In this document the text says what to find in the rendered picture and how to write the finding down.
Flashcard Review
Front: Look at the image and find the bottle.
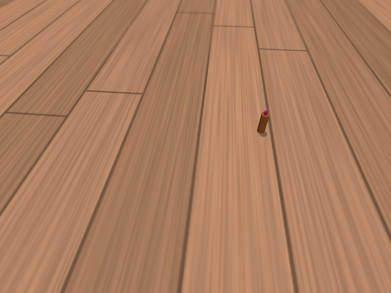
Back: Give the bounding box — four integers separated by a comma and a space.
257, 110, 269, 134

